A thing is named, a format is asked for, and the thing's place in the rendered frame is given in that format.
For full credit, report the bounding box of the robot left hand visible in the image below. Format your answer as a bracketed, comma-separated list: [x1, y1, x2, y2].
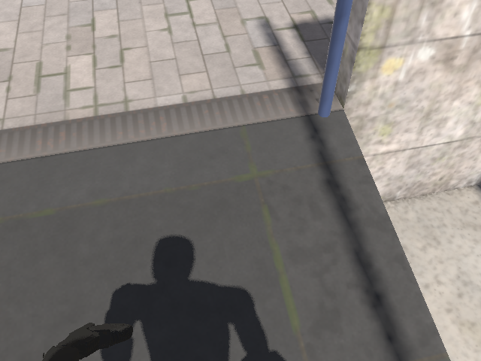
[42, 323, 133, 361]

